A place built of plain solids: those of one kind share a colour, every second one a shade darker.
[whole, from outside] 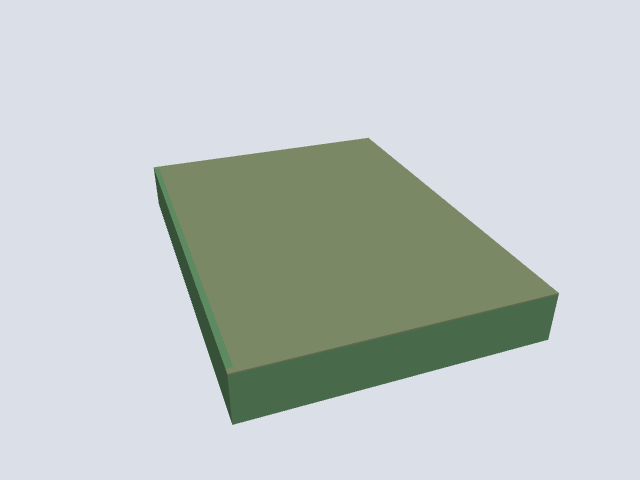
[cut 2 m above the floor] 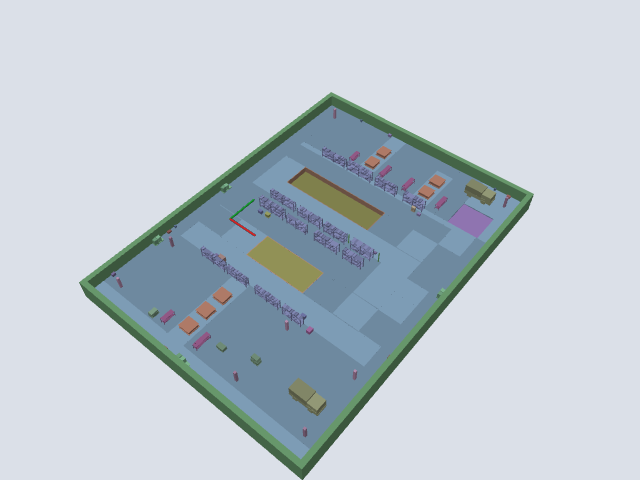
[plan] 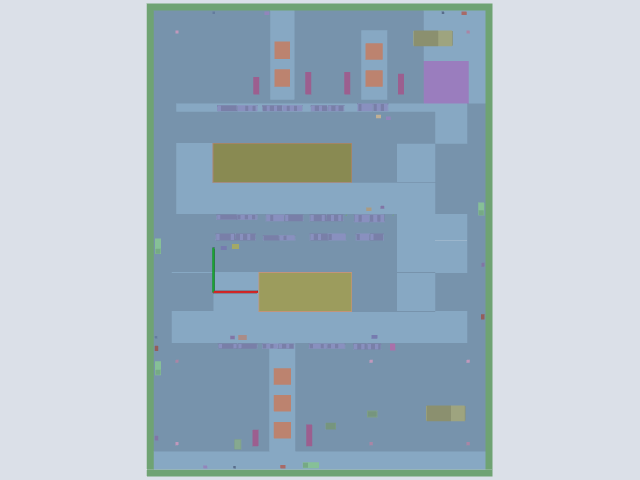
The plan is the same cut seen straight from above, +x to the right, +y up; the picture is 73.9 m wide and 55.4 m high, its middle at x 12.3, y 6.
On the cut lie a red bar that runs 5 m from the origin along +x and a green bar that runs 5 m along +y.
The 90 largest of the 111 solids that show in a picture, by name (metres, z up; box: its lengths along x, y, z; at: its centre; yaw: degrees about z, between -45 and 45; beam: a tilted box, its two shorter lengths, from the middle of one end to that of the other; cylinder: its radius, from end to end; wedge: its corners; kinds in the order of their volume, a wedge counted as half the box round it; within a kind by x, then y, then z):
{
 "floor_1": {"box": [2.1, 38.4, 1.4], "at": [-5.85, 13.3, -0.7]},
 "floor_2": {"box": [0.5, 23.5, 1.4], "at": [-4.55, 20.75, -0.7]},
 "floor_3": {"box": [4.8, 4.4, 1.4], "at": [-2.4, 0.0, -0.7]},
 "floor_4": {"box": [4.2, 4.4, 1.4], "at": [-2.2, 14.9, -0.7]},
 "floor_5": {"box": [13.35, 12.5, 1.4], "at": [-0.23, -12.15, -0.7]},
 "floor_6": {"box": [10.0, 0.1, 1.4], "at": [0.2, -2.25, -0.7]},
 "floor_7": {"box": [10.0, 0.1, 1.4], "at": [0.2, 2.25, -0.7]},
 "floor_8": {"box": [10.85, 10.3, 1.4], "at": [1.12, 27.35, -0.7]},
 "floor_9": {"box": [5.2, 4.4, 1.4], "at": [2.6, 0.0, -0.7]},
 "floor_10": {"box": [3.0, 11.1, 1.4], "at": [7.95, -12.85, -0.7]},
 "floor_11": {"box": [3.0, 1.4, 1.4], "at": [7.95, -6.6, -0.7]},
 "floor_12": {"box": [2.8, 8.2, 1.4], "at": [7.95, 26.3, -0.7]},
 "floor_13": {"box": [2.8, 2.1, 1.4], "at": [7.95, 31.45, -0.7]},
 "floor_14": {"box": [26.0, 3.6, 1.4], "at": [8.2, 4.1, -0.7]},
 "floor_15": {"box": [26.0, 3.1, 1.4], "at": [8.2, 7.45, -0.7]},
 "floor_16": {"box": [25.5, 3.6, 1.4], "at": [8.45, 10.8, -0.7]},
 "floor_17": {"box": [28.57, 0.45, 1.4], "at": [9.98, 21.98, -0.7]},
 "floor_18": {"box": [29.9, 3.6, 1.4], "at": [10.65, 19.0, -0.7]},
 "floor_19": {"box": [38.3, 2.1, 1.4], "at": [12.25, -19.45, -0.7]},
 "floor_20": {"box": [34.1, 3.6, 1.4], "at": [12.25, -4.1, -0.7]},
 "floor_21": {"box": [33.6, 0.95, 1.4], "at": [12.5, 21.28, -0.7]},
 "floor_22": {"box": [7.7, 10.3, 1.4], "at": [13.2, 27.35, -0.7]},
 "floor_23": {"box": [3.0, 8.0, 1.4], "at": [18.55, 26.2, -0.7]},
 "floor_24": {"box": [3.0, 2.3, 1.4], "at": [18.55, 31.35, -0.7]},
 "floor_25": {"box": [5.2, 4.4, 1.4], "at": [18.6, 0.0, -0.7]},
 "floor_26": {"box": [5.2, 4.4, 1.4], "at": [18.6, 14.9, -0.7]},
 "floor_27": {"box": [21.95, 12.5, 1.4], "at": [20.43, -12.15, -0.7]},
 "floor_28": {"box": [9.6, 0.1, 1.4], "at": [20.8, -2.25, -0.7]},
 "floor_29": {"box": [9.6, 0.1, 1.4], "at": [20.8, 2.25, -0.7]},
 "floor_30": {"box": [9.6, 0.1, 1.4], "at": [20.8, 12.65, -0.7]},
 "floor_31": {"box": [9.6, 0.1, 1.4], "at": [20.8, 17.15, -0.7]},
 "floor_32": {"box": [4.22, 10.3, 1.4], "at": [22.16, 27.35, -0.7]},
 "floor_33": {"box": [4.4, 4.4, 1.4], "at": [23.4, 0.0, -0.7]},
 "floor_34": {"box": [4.4, 10.3, 1.4], "at": [23.4, 7.45, -0.7]},
 "floor_35": {"box": [4.4, 4.4, 1.4], "at": [23.4, 14.9, -0.7]},
 "floor_36": {"box": [5.2, 5.85, 1.4], "at": [26.87, 29.58, -0.7]},
 "floor_37": {"box": [3.7, 4.4, 1.4], "at": [27.45, 0.0, -0.7]},
 "floor_38": {"box": [3.7, 3.7, 1.4], "at": [27.45, 4.05, -0.7]},
 "floor_39": {"box": [3.7, 3.1, 1.4], "at": [27.45, 7.45, -0.7]},
 "floor_40": {"box": [3.7, 3.7, 1.4], "at": [27.45, 10.85, -0.7]},
 "floor_41": {"box": [3.7, 4.4, 1.4], "at": [27.45, 14.9, -0.7]},
 "floor_42": {"box": [3.7, 3.7, 1.4], "at": [27.45, 18.95, -0.7]},
 "floor_43": {"box": [2.1, 27.65, 1.4], "at": [30.35, 7.93, -0.7]},
 "floor_44": {"box": [1.93, 10.75, 1.4], "at": [30.43, 27.13, -0.7]},
 "wall_1": {"box": [0.8, 53.0, 7.0], "at": [-7.3, 6.0, 2.1]},
 "wall_2": {"box": [39.9, 0.8, 7.0], "at": [12.25, -20.9, 2.1]},
 "wall_3": {"box": [39.9, 0.8, 7.0], "at": [12.25, 32.9, 2.1]},
 "wall_4": {"box": [0.8, 53.0, 7.0], "at": [31.8, 6.0, 2.1]},
 "ceil_hall_1": {"box": [39.9, 54.6, 0.2], "at": [12.25, 6.0, 5.5]},
 "floor_pit_1": {"box": [15.9, 4.4, 0.45], "at": [7.95, 14.9, -1.18]},
 "floor_pit_2": {"box": [10.6, 4.4, 1.4], "at": [10.6, 0.0, -0.7]},
 "floor_washbay_1": {"box": [5.2, 4.9, 1.25], "at": [26.87, 24.2, -0.77]},
 "vehicle_1": {"box": [2.8, 1.8, 1.03], "at": [24.54, 29.27, 1.51]},
 "vehicle_2": {"box": [4.4, 1.8, 0.62], "at": [25.34, 29.27, 0.69]},
 "vehicle_3": {"box": [2.8, 1.8, 1.03], "at": [26.02, -14.01, 1.51]},
 "vehicle_4": {"box": [1.6, 1.72, 0.73], "at": [26.74, 29.27, 1.36]},
 "vehicle_5": {"box": [4.4, 1.8, 0.62], "at": [26.82, -14.01, 0.69]},
 "vehicle_6": {"box": [1.6, 1.72, 0.73], "at": [28.22, -14.01, 1.36]},
 "floor_band_1": {"box": [0.1, 4.4, 1.4], "at": [-0.05, 14.9, -0.7]},
 "floor_band_2": {"box": [16.0, 0.1, 1.4], "at": [7.9, 17.15, -0.7]},
 "floor_band_3": {"box": [16.1, 0.1, 1.4], "at": [7.95, 12.65, -0.7]},
 "floor_band_4": {"box": [10.7, 0.1, 1.4], "at": [10.55, 2.25, -0.7]},
 "floor_band_5": {"box": [10.8, 0.1, 1.4], "at": [10.6, -2.25, -0.7]},
 "lifttable_1": {"box": [2.0, 1.9, 0.07], "at": [7.95, -15.95, 0.58]},
 "lifttable_2": {"box": [2.0, 1.9, 0.07], "at": [7.95, -12.85, 0.58]},
 "lifttable_3": {"box": [2.0, 1.9, 0.07], "at": [7.95, -9.75, 0.58]},
 "lifttable_4": {"box": [1.8, 2.0, 0.07], "at": [7.95, 24.7, 0.58]},
 "lifttable_5": {"box": [1.8, 2.0, 0.07], "at": [7.95, 27.9, 0.58]},
 "lifttable_6": {"box": [2.0, 1.9, 0.07], "at": [18.55, 24.65, 0.58]},
 "lifttable_7": {"box": [2.0, 1.9, 0.07], "at": [18.55, 27.75, 0.58]},
 "wall_column_1": {"box": [0.36, 0.36, 5.4], "at": [18.2, -17.5, 2.7]},
 "wall_column_2": {"box": [0.36, 0.36, 5.4], "at": [18.2, -8.0, 2.7]},
 "pallet_1": {"box": [0.7, 1.1, 0.34], "at": [2.8, -17.59, 0.6]},
 "pallet_2": {"box": [1.16, 0.76, 0.42], "at": [13.54, -15.48, 0.35]},
 "pallet_3": {"box": [1.04, 0.64, 0.31], "at": [18.34, -14.07, 1.05]},
 "rack_1": {"box": [2.21, 0.8, 0.05], "at": [1.41, 6.35, 1.77]},
 "rack_2": {"box": [2.21, 0.8, 0.05], "at": [3.71, 6.35, 1.77]},
 "rack_3": {"box": [2.21, 0.7, 0.05], "at": [6.8, 21.2, 1.88]},
 "rack_4": {"box": [2.05, 0.8, 0.05], "at": [7.12, 8.55, 1.6]},
 "rack_5": {"box": [2.21, 0.7, 0.05], "at": [9.12, 21.2, 1.88]},
 "rack_6": {"box": [2.05, 0.8, 0.05], "at": [9.28, 8.55, 1.6]},
 "rack_7": {"box": [1.97, 0.8, 0.05], "at": [14.26, 6.35, 1.64]},
 "trolley_1": {"box": [1.0, 0.6, 0.82], "at": [3.35, -5.25, 0.51]},
 "workbench_1": {"box": [0.7, 2.6, 0.05], "at": [10.95, 24.1, 0.88]},
 "workbench_2": {"box": [0.7, 2.5, 0.05], "at": [11.05, -16.55, 0.88]},
 "workbench_3": {"box": [0.7, 2.6, 0.05], "at": [15.45, 24.1, 0.88]},
 "workbench_4": {"box": [0.7, 2.4, 0.05], "at": [21.65, 24.0, 0.88]},
 "drums_1": {"box": [0.7, 1.8, 0.12], "at": [-6.4, 5.28, 0.06]},
 "drums_2": {"box": [1.9, 0.7, 0.12], "at": [11.25, -20.0, 0.06]},
 "stand_1": {"box": [0.62, 0.8, 0.6], "at": [20.69, -6.35, 0.3]}
}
